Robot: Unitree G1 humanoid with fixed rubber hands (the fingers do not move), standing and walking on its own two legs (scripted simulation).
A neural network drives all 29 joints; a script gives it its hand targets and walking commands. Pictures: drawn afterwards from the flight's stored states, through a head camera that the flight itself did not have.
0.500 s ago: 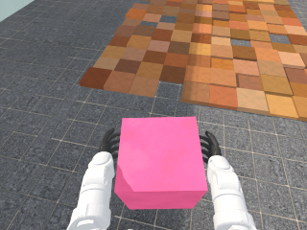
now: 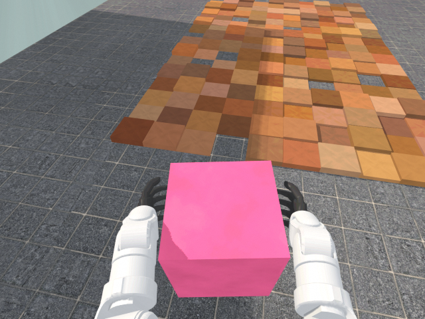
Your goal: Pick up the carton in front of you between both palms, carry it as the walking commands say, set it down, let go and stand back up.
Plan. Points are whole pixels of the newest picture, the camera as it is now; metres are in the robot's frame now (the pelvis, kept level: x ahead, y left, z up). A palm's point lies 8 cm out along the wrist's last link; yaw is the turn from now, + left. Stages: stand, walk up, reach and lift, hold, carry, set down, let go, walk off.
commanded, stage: reach and lift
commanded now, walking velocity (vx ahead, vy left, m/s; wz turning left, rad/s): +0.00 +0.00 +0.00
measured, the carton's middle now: (222, 232) +0.31 +0.00 -0.05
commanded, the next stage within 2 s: hold in 0.70 s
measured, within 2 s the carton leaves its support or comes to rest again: neither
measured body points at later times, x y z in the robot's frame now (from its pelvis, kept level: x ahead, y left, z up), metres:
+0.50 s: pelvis +0.02 +0.00 +0.01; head -0.01 +0.00 +0.46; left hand +0.33 +0.15 +0.03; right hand +0.33 -0.15 +0.03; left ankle +0.03 +0.12 -0.74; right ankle +0.03 -0.12 -0.74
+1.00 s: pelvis +0.01 +0.00 +0.01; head -0.03 +0.00 +0.46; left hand +0.31 +0.15 +0.05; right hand +0.31 -0.15 +0.05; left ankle +0.03 +0.12 -0.74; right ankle +0.03 -0.12 -0.74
